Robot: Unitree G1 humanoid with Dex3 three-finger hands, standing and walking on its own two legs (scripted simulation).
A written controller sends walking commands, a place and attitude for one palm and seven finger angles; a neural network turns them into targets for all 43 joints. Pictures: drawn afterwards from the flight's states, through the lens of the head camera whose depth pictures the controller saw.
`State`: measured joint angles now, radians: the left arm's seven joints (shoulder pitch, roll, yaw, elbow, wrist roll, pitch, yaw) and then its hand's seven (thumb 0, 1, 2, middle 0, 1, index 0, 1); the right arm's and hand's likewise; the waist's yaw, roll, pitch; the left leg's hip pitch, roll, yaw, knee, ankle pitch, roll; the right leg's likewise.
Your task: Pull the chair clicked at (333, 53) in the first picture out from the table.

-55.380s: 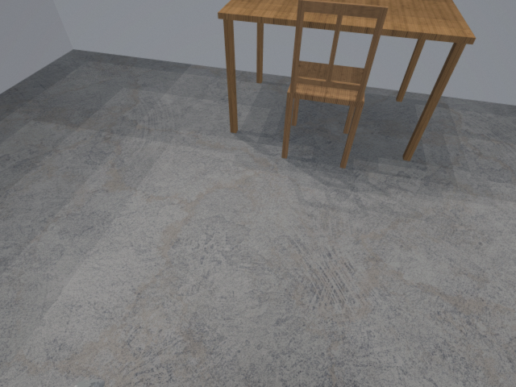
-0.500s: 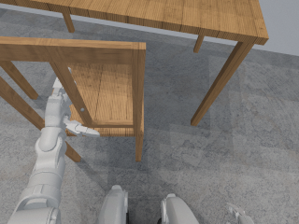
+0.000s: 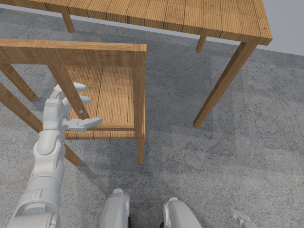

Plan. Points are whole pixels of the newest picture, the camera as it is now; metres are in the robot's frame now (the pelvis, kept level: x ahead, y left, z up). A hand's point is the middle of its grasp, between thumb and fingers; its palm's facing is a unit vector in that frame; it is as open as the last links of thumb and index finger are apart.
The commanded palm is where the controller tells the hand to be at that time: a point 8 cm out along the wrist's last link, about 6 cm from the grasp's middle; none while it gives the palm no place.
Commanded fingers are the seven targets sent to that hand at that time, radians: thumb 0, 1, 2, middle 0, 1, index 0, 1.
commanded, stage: hook a spindle and tug to test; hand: left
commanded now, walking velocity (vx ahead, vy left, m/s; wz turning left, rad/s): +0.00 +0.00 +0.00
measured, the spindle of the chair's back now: (75, 101) +0.44 +0.21 +0.02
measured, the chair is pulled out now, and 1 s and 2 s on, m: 0.16 0.20 0.31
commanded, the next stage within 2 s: step backward, pulling the chair out in 0.88 s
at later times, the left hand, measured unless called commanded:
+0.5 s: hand (82, 113) +0.40 +0.18 +0.03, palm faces +0.04 -1.00 -0.01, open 5.4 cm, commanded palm +0.36 +0.23 +0.03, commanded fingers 0.00 0.90 0.90 -0.50 -1.45 -0.50 -1.45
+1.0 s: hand (82, 125) +0.36 +0.18 +0.03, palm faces +0.03 -1.00 -0.02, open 5.5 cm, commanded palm +0.34 +0.22 +0.03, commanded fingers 0.00 0.90 0.90 -0.50 -1.45 -0.50 -1.45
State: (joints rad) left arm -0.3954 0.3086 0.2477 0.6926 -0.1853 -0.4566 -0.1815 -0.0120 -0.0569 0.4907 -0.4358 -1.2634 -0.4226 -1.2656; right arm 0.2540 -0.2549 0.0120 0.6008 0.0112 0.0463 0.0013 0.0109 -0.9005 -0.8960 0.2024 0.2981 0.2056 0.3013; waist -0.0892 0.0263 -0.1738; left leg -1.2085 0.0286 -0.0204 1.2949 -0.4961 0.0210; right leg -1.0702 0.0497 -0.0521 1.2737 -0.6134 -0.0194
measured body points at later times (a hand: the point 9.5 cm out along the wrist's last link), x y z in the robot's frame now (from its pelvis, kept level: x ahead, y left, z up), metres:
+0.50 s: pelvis +0.01 +0.01 +0.01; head +0.12 +0.03 +0.44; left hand +0.39 +0.24 +0.03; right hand +0.12 -0.25 -0.10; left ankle +0.06 +0.10 -0.62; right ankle +0.00 -0.11 -0.62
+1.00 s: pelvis +0.02 +0.00 +0.01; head +0.13 +0.02 +0.44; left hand +0.36 +0.23 +0.03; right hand +0.16 -0.25 -0.10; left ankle +0.06 +0.10 -0.62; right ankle +0.00 -0.11 -0.62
